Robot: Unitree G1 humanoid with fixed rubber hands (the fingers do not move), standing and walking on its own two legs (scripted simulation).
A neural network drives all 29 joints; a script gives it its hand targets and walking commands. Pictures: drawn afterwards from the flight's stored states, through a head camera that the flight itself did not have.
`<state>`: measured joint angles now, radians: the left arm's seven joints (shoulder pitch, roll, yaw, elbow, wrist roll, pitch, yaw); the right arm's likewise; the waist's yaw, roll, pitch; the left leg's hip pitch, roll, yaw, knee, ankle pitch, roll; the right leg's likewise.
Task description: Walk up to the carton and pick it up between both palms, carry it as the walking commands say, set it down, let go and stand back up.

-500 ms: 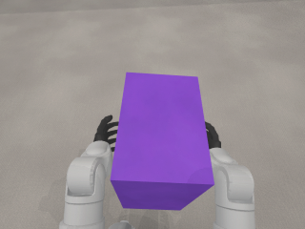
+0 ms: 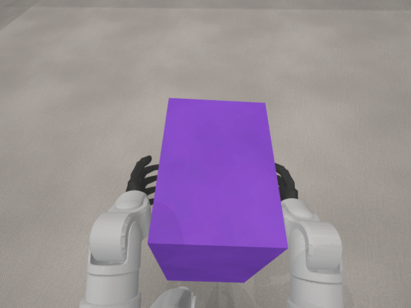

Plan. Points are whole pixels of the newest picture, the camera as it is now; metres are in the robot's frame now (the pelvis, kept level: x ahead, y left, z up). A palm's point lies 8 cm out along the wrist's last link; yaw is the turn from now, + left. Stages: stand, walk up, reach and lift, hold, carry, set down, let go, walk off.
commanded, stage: carry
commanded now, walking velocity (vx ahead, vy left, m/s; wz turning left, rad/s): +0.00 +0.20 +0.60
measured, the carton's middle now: (210, 201) +0.31 +0.00 +0.03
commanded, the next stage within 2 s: none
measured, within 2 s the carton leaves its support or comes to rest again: neither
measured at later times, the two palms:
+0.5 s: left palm (26, 218) +0.27 +0.34 +0.05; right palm (164, 195) +0.31 +0.08 +0.05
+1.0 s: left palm out of the picture +0.19 +0.31 +0.11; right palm (169, 226) +0.24 +0.06 +0.09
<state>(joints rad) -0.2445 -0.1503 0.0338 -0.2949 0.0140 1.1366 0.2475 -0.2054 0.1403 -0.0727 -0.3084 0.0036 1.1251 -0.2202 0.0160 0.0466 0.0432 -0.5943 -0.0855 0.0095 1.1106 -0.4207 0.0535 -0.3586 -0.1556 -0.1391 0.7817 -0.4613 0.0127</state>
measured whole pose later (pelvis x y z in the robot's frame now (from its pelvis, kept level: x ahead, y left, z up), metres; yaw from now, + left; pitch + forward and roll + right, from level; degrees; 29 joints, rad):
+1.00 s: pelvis -0.06 +0.14 +0.00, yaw +10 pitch +0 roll -1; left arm -0.23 -0.15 0.04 -0.30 0.01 1.15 0.23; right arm -0.20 0.14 -0.07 -0.32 0.00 1.16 -0.23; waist 0.02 0.05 -0.01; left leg -0.47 -0.10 -0.02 0.63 -0.17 0.08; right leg -0.19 -0.01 -0.09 0.65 -0.47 -0.01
